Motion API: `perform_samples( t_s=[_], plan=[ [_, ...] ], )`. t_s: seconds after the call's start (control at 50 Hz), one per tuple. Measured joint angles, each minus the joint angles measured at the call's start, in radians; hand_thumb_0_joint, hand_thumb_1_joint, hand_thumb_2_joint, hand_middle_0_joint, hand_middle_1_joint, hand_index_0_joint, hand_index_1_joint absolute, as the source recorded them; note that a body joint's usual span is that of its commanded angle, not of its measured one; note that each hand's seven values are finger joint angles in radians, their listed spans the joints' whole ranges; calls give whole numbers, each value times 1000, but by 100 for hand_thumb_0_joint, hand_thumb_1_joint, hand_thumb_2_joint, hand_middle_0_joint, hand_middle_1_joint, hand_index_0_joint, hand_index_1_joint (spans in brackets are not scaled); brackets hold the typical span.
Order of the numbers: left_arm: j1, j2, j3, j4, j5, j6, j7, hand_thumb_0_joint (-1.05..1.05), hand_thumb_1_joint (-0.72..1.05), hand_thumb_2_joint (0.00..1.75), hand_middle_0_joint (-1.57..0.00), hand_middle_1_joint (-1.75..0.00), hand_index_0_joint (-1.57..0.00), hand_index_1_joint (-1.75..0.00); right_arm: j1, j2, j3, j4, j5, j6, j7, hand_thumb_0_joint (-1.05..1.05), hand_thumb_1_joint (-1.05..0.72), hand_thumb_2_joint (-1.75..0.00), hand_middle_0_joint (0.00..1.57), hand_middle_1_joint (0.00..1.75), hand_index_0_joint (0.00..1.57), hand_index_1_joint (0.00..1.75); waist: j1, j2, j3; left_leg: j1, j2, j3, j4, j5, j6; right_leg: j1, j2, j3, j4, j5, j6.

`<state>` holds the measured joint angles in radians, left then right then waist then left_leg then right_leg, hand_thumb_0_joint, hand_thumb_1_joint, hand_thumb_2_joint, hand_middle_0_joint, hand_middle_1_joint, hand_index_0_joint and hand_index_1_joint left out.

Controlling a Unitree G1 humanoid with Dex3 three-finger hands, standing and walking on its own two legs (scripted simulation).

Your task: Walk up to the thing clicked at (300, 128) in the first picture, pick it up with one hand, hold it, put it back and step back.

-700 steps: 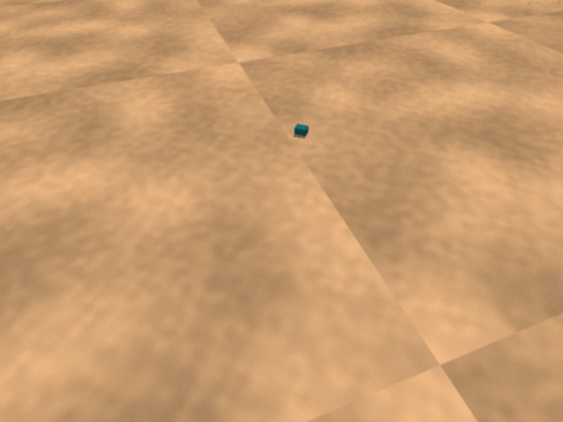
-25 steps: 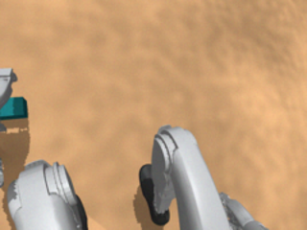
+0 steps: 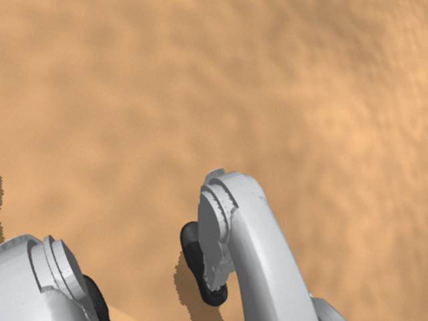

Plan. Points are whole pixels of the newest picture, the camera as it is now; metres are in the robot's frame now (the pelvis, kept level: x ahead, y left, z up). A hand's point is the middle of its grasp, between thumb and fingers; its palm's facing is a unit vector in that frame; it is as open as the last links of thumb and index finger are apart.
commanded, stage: rest palm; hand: left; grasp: from above
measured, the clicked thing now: out of the picture +0.47 +0.31 -0.28
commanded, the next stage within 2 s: close in 0.76 s
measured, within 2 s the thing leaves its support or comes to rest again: neither
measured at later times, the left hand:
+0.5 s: hand out of the picture +0.45 +0.30 -0.24, palm faces -0.46 -0.08 -0.88, open 13.9 cm
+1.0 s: hand out of the picture +0.46 +0.29 -0.24, palm faces -0.44 -0.06 -0.89, open 13.6 cm
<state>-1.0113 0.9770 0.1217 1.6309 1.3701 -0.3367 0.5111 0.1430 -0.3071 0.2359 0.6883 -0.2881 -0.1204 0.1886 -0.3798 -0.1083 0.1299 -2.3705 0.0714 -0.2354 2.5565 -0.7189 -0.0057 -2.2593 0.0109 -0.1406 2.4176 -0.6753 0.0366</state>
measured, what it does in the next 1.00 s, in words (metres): stands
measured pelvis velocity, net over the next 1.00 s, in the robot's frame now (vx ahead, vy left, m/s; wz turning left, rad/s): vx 0.00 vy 0.01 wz -0.03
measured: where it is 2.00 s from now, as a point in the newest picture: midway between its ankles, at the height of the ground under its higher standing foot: (158, 305)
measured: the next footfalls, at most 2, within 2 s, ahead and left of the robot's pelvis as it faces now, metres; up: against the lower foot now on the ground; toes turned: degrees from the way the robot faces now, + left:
none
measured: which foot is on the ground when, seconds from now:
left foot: down 0.00-1.00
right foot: down 0.00-1.00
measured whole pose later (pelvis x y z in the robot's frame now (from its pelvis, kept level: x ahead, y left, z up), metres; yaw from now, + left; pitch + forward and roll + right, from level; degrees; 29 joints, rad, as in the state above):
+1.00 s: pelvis +0.00 +0.01 +0.00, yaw -2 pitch +27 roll -14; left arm -1.03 0.97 0.06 1.70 1.35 -0.26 0.62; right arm 0.08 -0.34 0.29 0.67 -0.30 -0.23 0.25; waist -0.39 -0.13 0.15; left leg -2.36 0.07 -0.27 2.57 -0.72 0.01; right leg -2.23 0.03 -0.16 2.39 -0.66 0.06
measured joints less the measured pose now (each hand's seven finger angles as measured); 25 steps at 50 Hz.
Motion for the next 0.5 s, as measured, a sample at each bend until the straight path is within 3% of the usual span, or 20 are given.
perform_samples(
  t_s=[0.28,0.5],
  plan=[
    [-14,-32,-73,42,22,43,94,0,-42,89,-8,-97,-11,-94,-72,-16,18,-15,-13,-67,26,0,-90,-90,20,30,20,30,1,-20,-7,1,-2,-10,11,4,11,17,5,-8,-6,6,13],
    [-26,-9,-39,71,-15,81,77,0,-43,89,-7,-100,-11,-96,-73,-24,30,-20,-4,-94,41,0,-91,-90,20,30,20,30,-13,-23,13,-3,-4,-15,14,5,14,18,7,-11,-8,8,17]
  ],
)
